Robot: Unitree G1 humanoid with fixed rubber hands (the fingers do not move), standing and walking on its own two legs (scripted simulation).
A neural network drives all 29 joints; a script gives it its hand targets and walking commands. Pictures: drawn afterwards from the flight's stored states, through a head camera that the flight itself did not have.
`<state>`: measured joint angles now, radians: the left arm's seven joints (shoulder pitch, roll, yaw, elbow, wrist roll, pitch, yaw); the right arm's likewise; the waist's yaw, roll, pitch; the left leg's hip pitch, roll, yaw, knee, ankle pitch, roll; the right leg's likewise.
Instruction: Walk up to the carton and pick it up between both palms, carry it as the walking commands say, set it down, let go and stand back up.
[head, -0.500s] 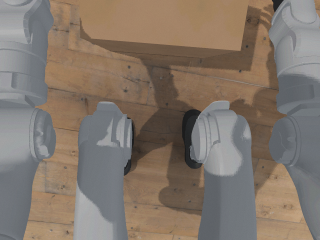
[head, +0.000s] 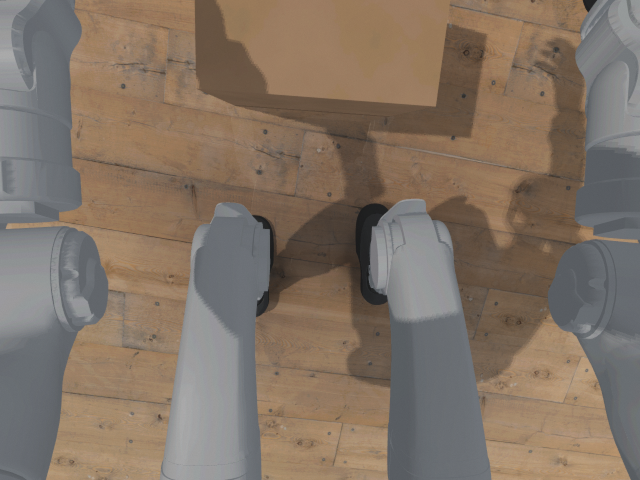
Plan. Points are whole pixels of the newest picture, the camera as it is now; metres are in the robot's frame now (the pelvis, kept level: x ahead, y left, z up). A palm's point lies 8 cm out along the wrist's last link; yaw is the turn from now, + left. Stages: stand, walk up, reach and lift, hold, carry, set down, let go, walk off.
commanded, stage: set down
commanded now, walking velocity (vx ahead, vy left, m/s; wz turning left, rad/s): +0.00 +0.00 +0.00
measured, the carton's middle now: (318, 40) +0.54 -0.01 -0.38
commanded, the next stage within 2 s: let go in 0.60 s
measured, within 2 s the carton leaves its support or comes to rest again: neither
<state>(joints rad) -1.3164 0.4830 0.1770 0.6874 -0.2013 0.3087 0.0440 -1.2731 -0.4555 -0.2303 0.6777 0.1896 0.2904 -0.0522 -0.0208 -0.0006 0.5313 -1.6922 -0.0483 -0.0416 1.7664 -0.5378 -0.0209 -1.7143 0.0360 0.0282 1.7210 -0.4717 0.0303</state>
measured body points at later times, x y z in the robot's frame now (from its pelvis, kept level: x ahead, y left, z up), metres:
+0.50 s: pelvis +0.02 +0.00 +0.13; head +0.35 +0.00 +0.43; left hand +0.56 +0.23 +0.03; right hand +0.54 -0.23 +0.02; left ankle +0.12 +0.12 -0.48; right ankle +0.14 -0.13 -0.48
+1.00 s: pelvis +0.11 -0.01 +0.20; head +0.34 +0.00 +0.59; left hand +0.47 +0.24 +0.09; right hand +0.47 -0.25 +0.09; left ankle +0.12 +0.12 -0.48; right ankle +0.14 -0.13 -0.48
